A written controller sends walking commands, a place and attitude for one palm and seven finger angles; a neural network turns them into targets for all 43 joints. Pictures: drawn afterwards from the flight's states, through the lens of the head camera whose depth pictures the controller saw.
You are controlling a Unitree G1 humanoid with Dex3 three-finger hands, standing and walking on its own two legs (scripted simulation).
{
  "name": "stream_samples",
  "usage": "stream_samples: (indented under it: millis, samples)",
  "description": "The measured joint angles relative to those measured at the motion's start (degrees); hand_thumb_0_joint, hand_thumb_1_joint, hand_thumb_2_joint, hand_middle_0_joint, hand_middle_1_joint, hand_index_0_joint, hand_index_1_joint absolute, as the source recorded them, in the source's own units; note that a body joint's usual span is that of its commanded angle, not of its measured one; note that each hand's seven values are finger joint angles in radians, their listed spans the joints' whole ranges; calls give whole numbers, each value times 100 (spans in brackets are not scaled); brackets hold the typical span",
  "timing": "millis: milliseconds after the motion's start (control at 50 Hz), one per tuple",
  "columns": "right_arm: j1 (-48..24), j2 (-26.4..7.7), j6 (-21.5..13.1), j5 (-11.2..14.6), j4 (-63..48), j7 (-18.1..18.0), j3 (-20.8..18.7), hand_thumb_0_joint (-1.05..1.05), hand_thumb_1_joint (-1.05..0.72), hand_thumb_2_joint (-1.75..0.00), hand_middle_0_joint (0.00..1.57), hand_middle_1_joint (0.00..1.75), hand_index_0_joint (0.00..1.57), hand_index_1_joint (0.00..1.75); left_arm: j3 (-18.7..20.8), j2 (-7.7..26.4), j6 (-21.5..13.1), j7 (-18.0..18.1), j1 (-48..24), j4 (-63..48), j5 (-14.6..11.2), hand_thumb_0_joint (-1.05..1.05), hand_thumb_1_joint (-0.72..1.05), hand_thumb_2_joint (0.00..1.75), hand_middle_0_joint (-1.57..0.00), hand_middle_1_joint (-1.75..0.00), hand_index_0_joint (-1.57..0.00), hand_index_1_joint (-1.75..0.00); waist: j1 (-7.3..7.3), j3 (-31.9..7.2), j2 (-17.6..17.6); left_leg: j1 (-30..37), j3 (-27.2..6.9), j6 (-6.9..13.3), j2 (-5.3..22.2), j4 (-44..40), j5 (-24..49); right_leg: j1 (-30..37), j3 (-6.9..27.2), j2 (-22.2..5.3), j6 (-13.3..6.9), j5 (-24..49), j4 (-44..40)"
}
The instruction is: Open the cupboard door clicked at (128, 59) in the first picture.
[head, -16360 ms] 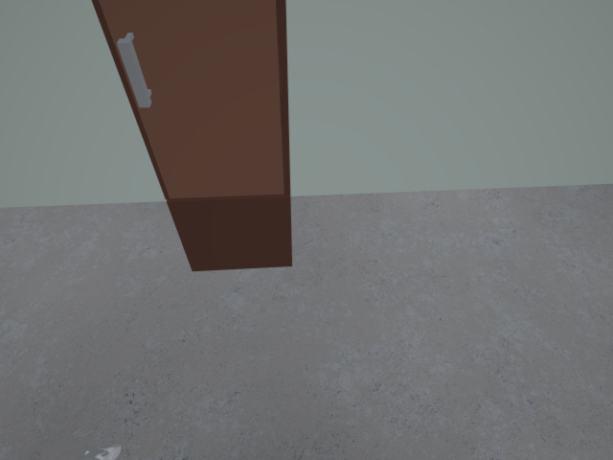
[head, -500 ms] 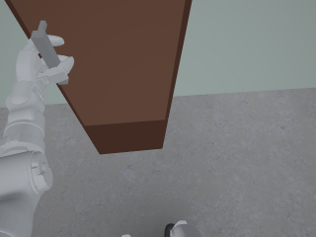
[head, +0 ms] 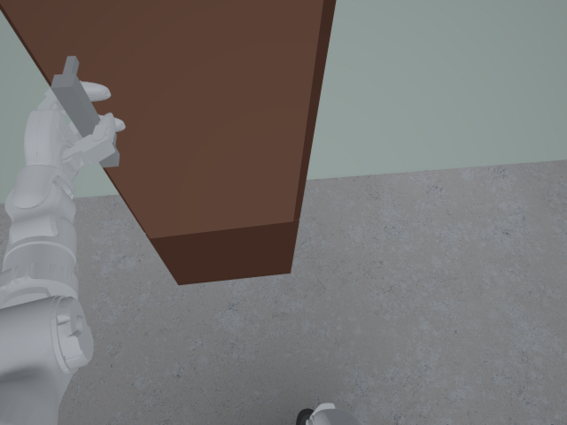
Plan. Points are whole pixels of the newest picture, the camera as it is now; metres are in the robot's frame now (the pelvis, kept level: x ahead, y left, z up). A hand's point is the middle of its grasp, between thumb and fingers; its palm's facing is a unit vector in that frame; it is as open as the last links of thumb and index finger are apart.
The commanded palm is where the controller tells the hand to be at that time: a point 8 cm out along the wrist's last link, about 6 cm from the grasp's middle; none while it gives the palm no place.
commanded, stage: pull the door open along its arc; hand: left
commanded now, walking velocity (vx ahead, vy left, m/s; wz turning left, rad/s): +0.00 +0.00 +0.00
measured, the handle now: (92, 115) +0.53 +0.25 +0.11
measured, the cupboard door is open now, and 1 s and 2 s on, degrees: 2 47 48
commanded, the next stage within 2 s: open thumb and fingers to let go in 0.74 s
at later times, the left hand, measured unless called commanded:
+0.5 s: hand (161, 233) +0.33 +0.13 +0.12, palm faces +0.41 -0.91 +0.05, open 6.3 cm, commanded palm +0.26 +0.17 +0.11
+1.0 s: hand (217, 267) +0.29 +0.06 +0.12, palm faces +0.45 -0.89 -0.04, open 6.5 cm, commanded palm +0.24 +0.10 +0.11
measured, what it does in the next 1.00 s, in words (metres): stands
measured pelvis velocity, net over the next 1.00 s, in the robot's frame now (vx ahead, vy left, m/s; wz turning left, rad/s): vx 0.00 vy -0.04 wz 0.09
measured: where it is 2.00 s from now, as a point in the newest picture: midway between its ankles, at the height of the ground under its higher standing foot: outside the picture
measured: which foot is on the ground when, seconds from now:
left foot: down 0.00-1.00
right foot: down 0.00-1.00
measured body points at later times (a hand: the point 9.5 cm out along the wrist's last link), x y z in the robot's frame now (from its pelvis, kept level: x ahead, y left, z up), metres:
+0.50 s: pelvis +0.01 +0.00 +0.02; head +0.04 -0.01 +0.46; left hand +0.30 +0.17 +0.12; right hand +0.21 -0.20 -0.08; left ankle -0.06 +0.08 -0.71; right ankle +0.03 -0.10 -0.71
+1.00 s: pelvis +0.00 -0.04 +0.01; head +0.00 -0.07 +0.46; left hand +0.26 +0.11 +0.12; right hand +0.21 -0.23 -0.09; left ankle -0.06 +0.08 -0.71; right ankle +0.03 -0.10 -0.71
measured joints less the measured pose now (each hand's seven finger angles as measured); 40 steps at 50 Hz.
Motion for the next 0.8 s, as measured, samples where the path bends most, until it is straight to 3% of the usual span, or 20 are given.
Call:
stream_samples:
  millis: [160, 240, 320, 420, 520, 580, 640, 720, 800]
  samples:
    - [-98, 58, -12, 121, -154, 78, -63, 1, -90, -90, 21, 30, 20, 30, -252, -628, 310, 82, 1472, -1788, -409, 0, 69, 73, -36, -135, -33, -135, 219, -89, 49, 470, 96, 15, -19, -328, 59, 393, 110, 12, 25, 25, -213]
    - [-287, 101, -144, 150, -200, 114, -106, 1, -90, -90, 21, 30, 20, 30, -585, -1109, 536, 356, 2333, -2923, -525, 0, 68, 71, -36, -135, -32, -135, 375, -95, 98, 752, 85, 15, -60, -496, 106, 663, 111, -21, 48, 31, -329]
    - [-650, 199, -305, 91, -130, 206, -165, 1, -91, -90, 20, 30, 20, 30, -1090, -1916, 774, 1610, 3053, -4144, -343, 1, 67, 72, -34, -135, -34, -133, 551, -46, 126, 975, 36, 8, -97, -590, 140, 900, 72, -58, 63, 34, -405]
    - [-1157, 375, -244, -68, -118, 237, -157, 1, -91, -90, 20, 29, 20, 30, -1911, -2817, 1133, 3123, 3869, -5346, 195, 2, 66, 73, -32, -135, -34, -131, 725, 43, 141, 1290, -29, 0, -149, -708, 183, 1208, 17, -111, 58, 5, -444]
    - [-1544, 577, 4, -224, -158, 132, -66, 1, -91, -90, 20, 30, 20, 30, -2769, -3400, 1724, 4164, 4535, -6150, 786, 2, 65, 73, -31, -134, -35, -132, 856, 116, 146, 1662, -112, -23, -180, -851, 218, 1568, -57, -145, 30, -49, -492]
    - [-1672, 699, 161, -268, -210, 62, -5, 1, -91, -90, 20, 30, 20, 30, -3206, -3548, 1987, 4375, 4954, -6514, 1026, 2, 65, 73, -30, -133, -35, -132, 887, 136, 137, 1887, -161, -53, -169, -946, 233, 1793, -102, -133, 0, -70, -555]
    - [-1753, 802, 301, -282, -266, 51, 37, 1, -90, -90, 21, 30, 20, 30, -3606, -3418, 2158, 4387, 5343, -6846, 1136, 3, 64, 71, -30, -132, -35, -133, 884, 153, 124, 2074, -191, -93, -134, -1004, 228, 1975, -133, -98, -42, -96, -594]
    - [-1823, 841, 438, -255, -308, 144, 53, 1, -90, -90, 21, 30, 20, 30, -3973, -3213, 2302, 4336, 5797, -7275, 1076, 2, 63, 68, -30, -131, -35, -133, 825, 170, 160, 2209, -219, -147, -76, -973, 174, 2113, -165, -45, -97, -154, -567]
    - [-1876, 756, 471, -258, -215, 203, 23, 1, -90, -90, 21, 30, 20, 30, -4128, -3139, 2400, 4522, 5795, -7362, 1053, 2, 63, 69, -30, -130, -34, -133, 805, 216, 202, 2170, -292, -193, -56, -809, 101, 2097, -241, -41, -146, -249, -409]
